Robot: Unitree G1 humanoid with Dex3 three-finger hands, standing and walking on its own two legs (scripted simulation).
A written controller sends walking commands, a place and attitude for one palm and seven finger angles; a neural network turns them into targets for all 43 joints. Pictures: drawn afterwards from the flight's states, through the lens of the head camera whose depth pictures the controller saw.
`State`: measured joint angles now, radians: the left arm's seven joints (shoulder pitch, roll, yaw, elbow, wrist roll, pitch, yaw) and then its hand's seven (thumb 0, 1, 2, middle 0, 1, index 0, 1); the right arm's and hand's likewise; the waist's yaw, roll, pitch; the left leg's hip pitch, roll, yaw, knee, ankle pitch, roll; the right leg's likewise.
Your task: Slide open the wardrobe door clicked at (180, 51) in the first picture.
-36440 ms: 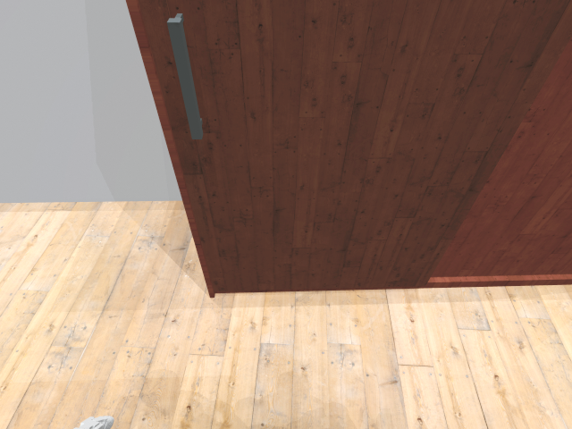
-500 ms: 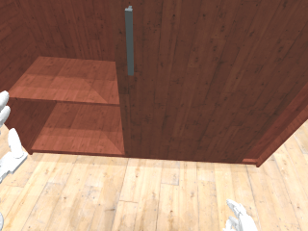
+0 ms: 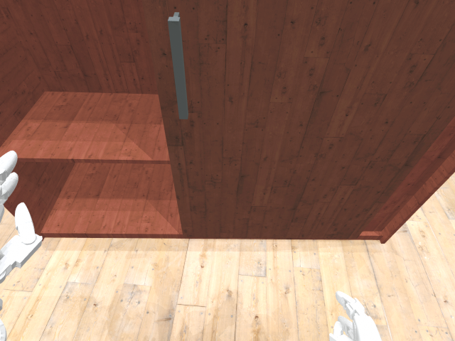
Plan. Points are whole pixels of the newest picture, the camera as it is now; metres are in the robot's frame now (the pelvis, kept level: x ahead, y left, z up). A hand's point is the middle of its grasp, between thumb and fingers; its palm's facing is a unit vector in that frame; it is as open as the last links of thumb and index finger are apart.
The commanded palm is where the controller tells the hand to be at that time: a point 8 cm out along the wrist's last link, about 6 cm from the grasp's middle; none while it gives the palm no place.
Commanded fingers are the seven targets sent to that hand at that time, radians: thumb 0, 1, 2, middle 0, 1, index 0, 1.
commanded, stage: stop stepping back and stand still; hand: left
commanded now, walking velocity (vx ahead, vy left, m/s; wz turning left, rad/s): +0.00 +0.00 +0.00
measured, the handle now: (180, 70) +0.65 +0.15 +0.15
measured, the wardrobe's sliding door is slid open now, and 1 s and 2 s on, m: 0.67 0.67 0.67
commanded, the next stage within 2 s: let the arm hang, fingers relaxed in 0.18 s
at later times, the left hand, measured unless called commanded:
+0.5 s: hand out of the picture +0.11 +0.22 -0.13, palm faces +0.02 -0.96 -0.30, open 7.4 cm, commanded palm none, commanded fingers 0.00 0.90 0.90 -0.20 -0.30 -0.20 -0.30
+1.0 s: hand out of the picture -0.04 +0.19 -0.17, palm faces -0.01 -0.98 -0.20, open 7.4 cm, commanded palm none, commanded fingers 0.00 0.90 0.90 -0.20 -0.30 -0.20 -0.30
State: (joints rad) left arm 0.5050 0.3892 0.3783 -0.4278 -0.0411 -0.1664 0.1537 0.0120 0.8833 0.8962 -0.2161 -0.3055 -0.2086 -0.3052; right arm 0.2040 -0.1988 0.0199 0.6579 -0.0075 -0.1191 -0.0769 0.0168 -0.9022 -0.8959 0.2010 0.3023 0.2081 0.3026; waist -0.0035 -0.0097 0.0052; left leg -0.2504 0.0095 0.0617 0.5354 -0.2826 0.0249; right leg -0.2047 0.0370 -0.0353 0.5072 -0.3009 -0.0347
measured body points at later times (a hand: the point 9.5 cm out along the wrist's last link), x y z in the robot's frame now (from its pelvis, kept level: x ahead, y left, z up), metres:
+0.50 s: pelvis -0.02 +0.01 +0.00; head -0.01 +0.00 +0.44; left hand +0.11 +0.27 -0.11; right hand +0.12 -0.24 -0.12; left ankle +0.00 +0.10 -0.73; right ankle -0.02 -0.09 -0.73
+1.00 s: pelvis -0.02 +0.01 +0.01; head +0.01 +0.01 +0.46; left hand -0.04 +0.24 -0.15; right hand -0.02 -0.21 -0.15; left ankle +0.00 +0.10 -0.74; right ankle -0.02 -0.09 -0.74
